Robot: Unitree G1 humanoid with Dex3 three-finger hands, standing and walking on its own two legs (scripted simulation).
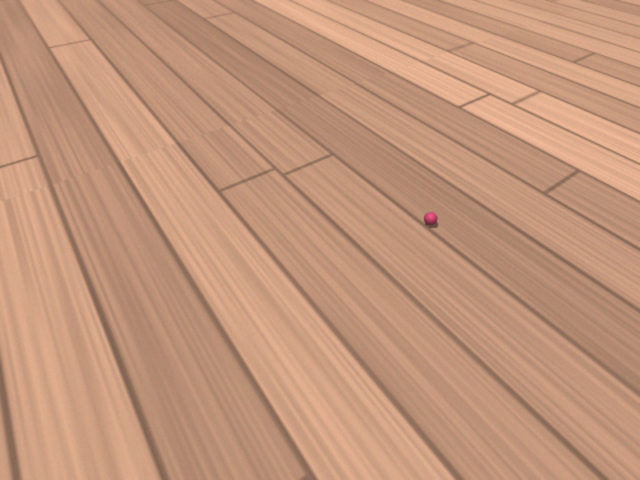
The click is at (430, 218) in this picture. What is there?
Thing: free ball
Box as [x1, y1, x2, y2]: [424, 212, 436, 224]
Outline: 429,212 424,216 424,220 426,223 432,224 436,221 436,215 432,212
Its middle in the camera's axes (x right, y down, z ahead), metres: +0.51 -0.10 +1.77
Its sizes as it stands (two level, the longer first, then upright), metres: 0.060 0.060 0.060
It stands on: the floor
